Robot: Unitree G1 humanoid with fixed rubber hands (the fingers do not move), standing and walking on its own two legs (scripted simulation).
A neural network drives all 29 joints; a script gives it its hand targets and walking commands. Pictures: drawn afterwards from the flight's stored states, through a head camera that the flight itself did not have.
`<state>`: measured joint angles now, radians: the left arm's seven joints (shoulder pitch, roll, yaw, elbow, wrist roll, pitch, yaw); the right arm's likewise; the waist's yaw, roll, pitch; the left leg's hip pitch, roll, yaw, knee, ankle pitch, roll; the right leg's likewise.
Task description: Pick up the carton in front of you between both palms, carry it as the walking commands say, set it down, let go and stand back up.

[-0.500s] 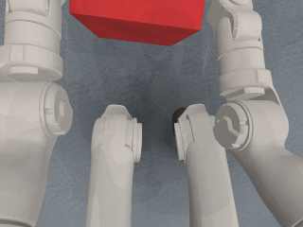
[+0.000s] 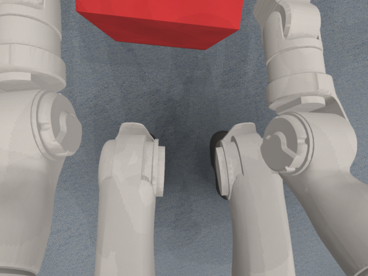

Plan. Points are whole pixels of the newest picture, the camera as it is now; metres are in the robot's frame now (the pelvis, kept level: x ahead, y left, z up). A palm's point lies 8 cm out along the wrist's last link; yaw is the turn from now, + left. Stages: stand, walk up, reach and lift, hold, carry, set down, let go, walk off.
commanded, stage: set down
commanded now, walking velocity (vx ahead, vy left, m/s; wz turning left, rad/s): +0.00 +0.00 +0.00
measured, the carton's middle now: out of the picture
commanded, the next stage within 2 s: let go in 1.90 s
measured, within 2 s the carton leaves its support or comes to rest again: neither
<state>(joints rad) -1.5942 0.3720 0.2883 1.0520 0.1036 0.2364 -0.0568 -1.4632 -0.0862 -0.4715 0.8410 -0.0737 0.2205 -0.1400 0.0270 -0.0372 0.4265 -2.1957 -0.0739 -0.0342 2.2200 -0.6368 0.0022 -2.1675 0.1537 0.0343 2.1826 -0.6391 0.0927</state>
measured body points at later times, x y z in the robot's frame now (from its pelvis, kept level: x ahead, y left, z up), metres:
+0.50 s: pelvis +0.00 +0.00 -0.01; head +0.38 +0.04 +0.21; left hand +0.58 +0.22 -0.18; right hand +0.57 -0.10 -0.19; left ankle +0.10 +0.11 -0.34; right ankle +0.10 -0.13 -0.34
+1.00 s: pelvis -0.01 +0.00 -0.01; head +0.37 +0.04 +0.22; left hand +0.59 +0.25 -0.16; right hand +0.59 -0.13 -0.16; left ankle +0.10 +0.11 -0.34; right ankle +0.10 -0.12 -0.34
